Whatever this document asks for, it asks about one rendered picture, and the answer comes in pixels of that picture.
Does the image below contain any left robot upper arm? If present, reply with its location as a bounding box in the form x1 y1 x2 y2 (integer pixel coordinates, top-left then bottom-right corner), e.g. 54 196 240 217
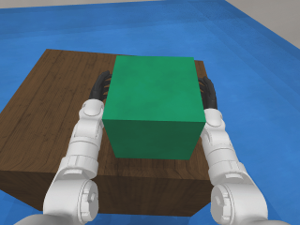
14 179 99 225

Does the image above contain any left robot hand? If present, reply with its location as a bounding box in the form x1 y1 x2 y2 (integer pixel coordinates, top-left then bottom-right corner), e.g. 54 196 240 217
88 70 112 101

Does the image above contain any right robot upper arm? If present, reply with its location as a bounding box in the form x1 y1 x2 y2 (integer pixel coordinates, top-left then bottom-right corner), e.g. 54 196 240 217
210 182 291 225

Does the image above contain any carton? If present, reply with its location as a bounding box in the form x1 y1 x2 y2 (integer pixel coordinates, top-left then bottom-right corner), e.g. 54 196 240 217
102 55 206 160

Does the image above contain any pedestal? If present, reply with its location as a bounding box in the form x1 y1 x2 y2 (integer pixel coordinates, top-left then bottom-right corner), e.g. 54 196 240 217
0 49 214 217

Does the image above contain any robot left forearm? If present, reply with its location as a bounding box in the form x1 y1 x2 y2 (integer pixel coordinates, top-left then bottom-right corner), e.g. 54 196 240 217
43 98 105 214

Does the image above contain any right robot hand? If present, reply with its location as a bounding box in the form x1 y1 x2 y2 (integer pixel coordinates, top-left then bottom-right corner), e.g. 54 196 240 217
198 76 218 110

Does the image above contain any robot right forearm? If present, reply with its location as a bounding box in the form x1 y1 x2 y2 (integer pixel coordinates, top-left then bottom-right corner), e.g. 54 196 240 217
200 108 268 217

